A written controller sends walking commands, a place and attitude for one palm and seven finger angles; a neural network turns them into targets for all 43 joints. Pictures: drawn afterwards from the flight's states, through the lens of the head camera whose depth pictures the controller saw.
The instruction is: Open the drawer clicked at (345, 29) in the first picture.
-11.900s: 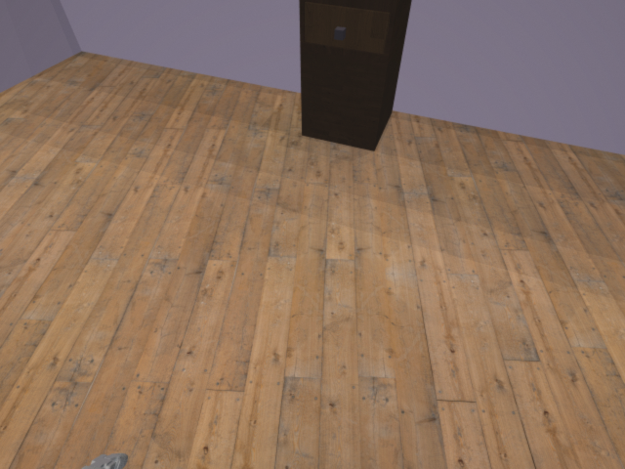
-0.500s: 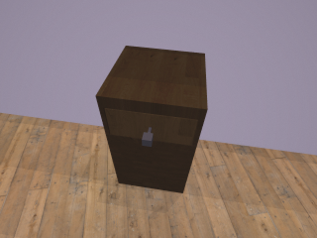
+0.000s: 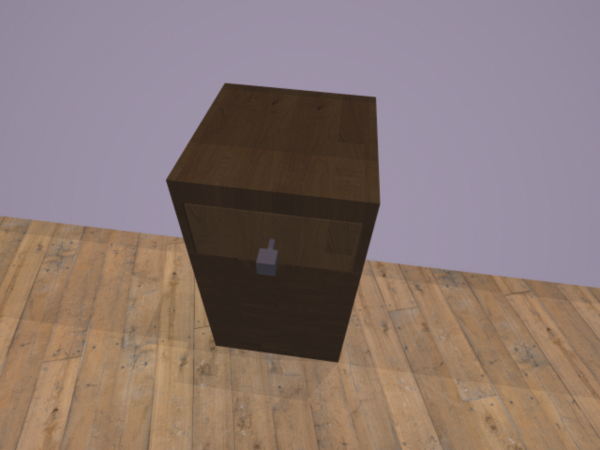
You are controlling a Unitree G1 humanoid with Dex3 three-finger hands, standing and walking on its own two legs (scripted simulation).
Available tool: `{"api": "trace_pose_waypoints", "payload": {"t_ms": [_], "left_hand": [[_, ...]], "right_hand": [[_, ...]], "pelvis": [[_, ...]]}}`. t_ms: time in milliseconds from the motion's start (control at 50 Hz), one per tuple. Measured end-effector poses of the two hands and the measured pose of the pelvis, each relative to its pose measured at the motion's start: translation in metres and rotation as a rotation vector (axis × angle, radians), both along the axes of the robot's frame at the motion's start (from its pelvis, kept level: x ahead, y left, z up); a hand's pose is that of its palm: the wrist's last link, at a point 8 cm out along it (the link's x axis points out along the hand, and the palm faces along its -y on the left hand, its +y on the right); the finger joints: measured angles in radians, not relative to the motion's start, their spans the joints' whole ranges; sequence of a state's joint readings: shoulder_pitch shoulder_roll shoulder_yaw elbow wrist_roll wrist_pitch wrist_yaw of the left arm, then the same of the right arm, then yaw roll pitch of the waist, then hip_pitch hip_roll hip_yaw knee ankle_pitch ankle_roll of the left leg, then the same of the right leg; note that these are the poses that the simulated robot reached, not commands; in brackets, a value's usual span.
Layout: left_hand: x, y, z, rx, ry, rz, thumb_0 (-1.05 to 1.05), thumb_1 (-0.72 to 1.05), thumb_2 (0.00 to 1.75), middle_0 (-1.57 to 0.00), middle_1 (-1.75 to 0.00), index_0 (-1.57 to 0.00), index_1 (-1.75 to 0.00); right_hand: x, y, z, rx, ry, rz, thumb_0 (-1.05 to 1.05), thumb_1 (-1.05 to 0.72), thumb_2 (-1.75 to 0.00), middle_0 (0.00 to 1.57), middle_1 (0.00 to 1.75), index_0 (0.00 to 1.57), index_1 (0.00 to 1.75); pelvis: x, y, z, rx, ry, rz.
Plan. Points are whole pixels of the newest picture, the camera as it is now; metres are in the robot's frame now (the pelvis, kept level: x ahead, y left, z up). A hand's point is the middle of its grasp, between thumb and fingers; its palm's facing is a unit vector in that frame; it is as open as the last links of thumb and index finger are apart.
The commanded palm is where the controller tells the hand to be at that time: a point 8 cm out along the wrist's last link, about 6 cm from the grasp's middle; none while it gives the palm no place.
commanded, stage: shuffle to correct the standing spot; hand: left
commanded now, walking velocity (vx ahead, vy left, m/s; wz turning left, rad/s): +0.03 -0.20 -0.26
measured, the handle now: (269, 254) +0.54 +0.10 -0.16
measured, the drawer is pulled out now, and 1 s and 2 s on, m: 0.00 0.00 0.00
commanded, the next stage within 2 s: come to a stop and stand still in 0.02 s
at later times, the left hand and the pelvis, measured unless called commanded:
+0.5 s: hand out of the picture +0.02 +0.11 -0.17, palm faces +0.09 -0.98 -0.15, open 7.3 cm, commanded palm none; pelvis +0.03 -0.05 +0.00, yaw -1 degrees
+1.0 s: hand out of the picture +0.01 +0.14 -0.17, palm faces +0.05 -0.99 -0.13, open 7.4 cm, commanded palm none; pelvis +0.04 -0.01 +0.01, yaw -1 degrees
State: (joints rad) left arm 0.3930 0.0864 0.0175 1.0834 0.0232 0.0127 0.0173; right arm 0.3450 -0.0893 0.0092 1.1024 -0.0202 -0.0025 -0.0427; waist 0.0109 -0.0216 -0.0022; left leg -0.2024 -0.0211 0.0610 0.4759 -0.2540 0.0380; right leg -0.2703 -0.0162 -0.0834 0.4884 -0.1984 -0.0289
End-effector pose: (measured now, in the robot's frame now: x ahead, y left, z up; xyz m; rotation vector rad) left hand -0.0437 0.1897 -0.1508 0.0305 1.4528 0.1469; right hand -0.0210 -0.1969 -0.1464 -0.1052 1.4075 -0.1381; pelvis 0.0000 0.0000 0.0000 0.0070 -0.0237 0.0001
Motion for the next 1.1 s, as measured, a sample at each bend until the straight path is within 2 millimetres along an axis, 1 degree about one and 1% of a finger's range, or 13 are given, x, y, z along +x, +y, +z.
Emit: {"api": "trace_pose_waypoints", "payload": {"t_ms": [80,180,240,280,320,360,440,560,700,840,960,1100], "left_hand": [[0.007,-0.002,-0.001,0.01,0.017,-0.027,0.01,0.91,0.9,-0.19,-0.3,-0.2,-0.3],[0.026,-0.009,0.001,0.046,-0.012,-0.041,0.01,0.91,0.9,-0.19,-0.3,-0.2,-0.3],[0.037,-0.017,0.004,0.064,-0.052,-0.018,0.01,0.91,0.9,-0.19,-0.3,-0.2,-0.3],[0.044,-0.024,0.007,0.063,-0.07,-0.013,0.01,0.91,0.9,-0.19,-0.3,-0.2,-0.3],[0.05,-0.031,0.009,0.058,-0.083,-0.018,0.01,0.91,0.9,-0.19,-0.3,-0.2,-0.3],[0.053,-0.034,0.01,0.06,-0.08,-0.024,0.02,0.93,0.9,-0.19,-0.3,-0.2,-0.3],[0.055,-0.035,0.009,0.054,-0.082,-0.017,0.02,0.93,0.9,-0.2,-0.3,-0.2,-0.3],[0.056,-0.026,0.001,0.045,-0.078,-0.004,0.01,0.92,0.9,-0.2,-0.3,-0.2,-0.3],[0.06,-0.012,0.001,0.034,-0.071,-0.015,0.01,0.91,0.9,-0.19,-0.3,-0.2,-0.3],[0.056,-0.003,0.005,0.033,-0.047,-0.025,0.01,0.91,0.9,-0.19,-0.3,-0.2,-0.3],[0.049,-0.001,0.007,0.027,-0.013,-0.029,0.01,0.91,0.9,-0.19,-0.3,-0.2,-0.3],[0.044,-0.004,0.006,0.011,0.012,-0.027,0.0,0.91,0.9,-0.19,-0.3,-0.2,-0.3]], "right_hand": [[-0.001,-0.015,-0.004,-0.017,-0.002,-0.042,0.0,-0.91,-0.9,0.2,0.29,0.2,0.3],[0.002,-0.047,-0.01,-0.036,0.01,-0.059,0.0,-0.91,-0.9,0.2,0.29,0.2,0.3],[0.01,-0.063,-0.005,-0.048,0.023,-0.037,0.0,-0.91,-0.9,0.2,0.29,0.2,0.3],[0.018,-0.071,0.0,-0.051,0.018,-0.023,0.0,-0.91,-0.9,0.2,0.29,0.19,0.3],[0.025,-0.075,0.003,-0.05,0.007,-0.015,0.0,-0.91,-0.9,0.2,0.29,0.19,0.3],[0.033,-0.076,0.006,-0.045,-0.003,-0.011,0.0,-0.91,-0.9,0.2,0.29,0.19,0.3],[0.044,-0.072,0.006,-0.04,-0.011,0.0,0.01,-0.92,-0.9,0.2,0.29,0.19,0.3],[0.051,-0.065,0.005,-0.054,-0.023,0.009,0.01,-0.94,-0.9,0.2,0.29,0.19,0.3],[0.042,-0.044,0.009,-0.043,-0.006,0.022,0.01,-0.94,-0.9,0.2,0.29,0.19,0.3],[0.033,-0.02,0.006,-0.007,0.021,0.022,0.01,-0.93,-0.9,0.2,0.29,0.19,0.3],[0.03,-0.005,0.004,0.017,0.03,0.011,0.01,-0.92,-0.9,0.2,0.29,0.2,0.3],[0.031,0.003,0.003,0.023,0.032,0.002,0.01,-0.92,-0.9,0.2,0.29,0.2,0.3]], "pelvis": [[0.002,-0.011,-0.004,0.011,0.013,-0.027],[0.007,-0.031,-0.008,0.0,0.022,-0.036],[0.011,-0.041,-0.005,-0.005,0.032,-0.022],[0.014,-0.045,-0.002,-0.007,0.033,-0.015],[0.017,-0.048,0.002,-0.007,0.032,-0.011],[0.02,-0.051,0.004,-0.005,0.03,-0.012],[0.024,-0.051,0.005,-0.01,0.024,-0.014],[0.028,-0.042,0.0,-0.027,0.012,-0.006],[0.03,-0.028,0.003,-0.015,0.01,-0.01],[0.033,-0.015,0.005,-0.011,0.011,-0.01],[0.037,-0.008,0.005,-0.007,0.012,-0.015],[0.043,-0.003,0.005,-0.007,0.012,-0.019]]}}
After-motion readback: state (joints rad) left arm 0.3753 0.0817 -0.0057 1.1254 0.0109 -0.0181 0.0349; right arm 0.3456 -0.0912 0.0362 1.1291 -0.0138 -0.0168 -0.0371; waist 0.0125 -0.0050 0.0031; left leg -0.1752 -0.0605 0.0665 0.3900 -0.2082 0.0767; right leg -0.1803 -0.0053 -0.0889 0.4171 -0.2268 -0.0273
